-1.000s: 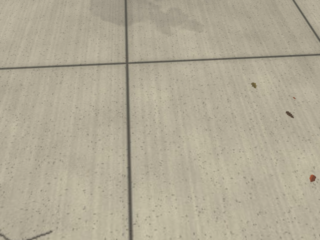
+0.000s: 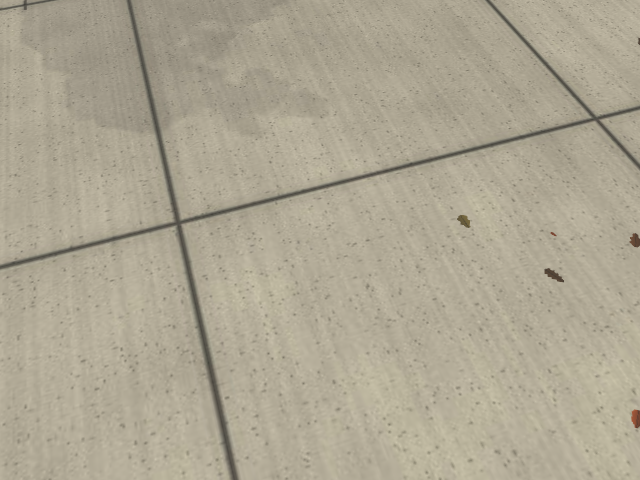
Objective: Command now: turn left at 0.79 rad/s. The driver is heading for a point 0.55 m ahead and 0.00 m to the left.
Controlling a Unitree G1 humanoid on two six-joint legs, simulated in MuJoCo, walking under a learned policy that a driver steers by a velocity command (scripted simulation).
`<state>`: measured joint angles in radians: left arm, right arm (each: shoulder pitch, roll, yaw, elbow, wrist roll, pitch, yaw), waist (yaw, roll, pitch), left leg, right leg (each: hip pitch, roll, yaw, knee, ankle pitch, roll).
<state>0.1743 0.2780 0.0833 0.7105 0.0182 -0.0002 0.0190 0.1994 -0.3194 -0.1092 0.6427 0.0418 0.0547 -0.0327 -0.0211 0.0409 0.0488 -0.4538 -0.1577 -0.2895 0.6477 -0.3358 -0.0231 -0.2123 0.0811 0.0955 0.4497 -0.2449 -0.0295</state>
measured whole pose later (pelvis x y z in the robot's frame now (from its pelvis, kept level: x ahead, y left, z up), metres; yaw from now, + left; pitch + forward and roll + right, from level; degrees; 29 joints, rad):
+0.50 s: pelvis +0.00 +0.05 +0.00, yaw +14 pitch +2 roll +0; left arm 0.27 0.31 0.05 0.79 -0.02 0.01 -0.01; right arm 0.09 -0.22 -0.02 0.59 -0.01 0.03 -0.01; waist 0.06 -0.03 0.03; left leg -0.29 0.02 0.06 0.52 -0.28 0.03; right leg -0.38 -0.08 -0.03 0.94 -0.58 0.06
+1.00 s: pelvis +0.21 -0.01 -0.04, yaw -8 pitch +1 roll +2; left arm 0.16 0.31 0.07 0.67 0.01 0.03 -0.06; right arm 0.39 -0.32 -0.09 0.85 -0.04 -0.03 0.01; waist 0.01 0.04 -0.01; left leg 0.17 0.23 0.41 0.57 -0.47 -0.12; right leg -0.56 -0.05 -0.14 0.83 -0.32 -0.17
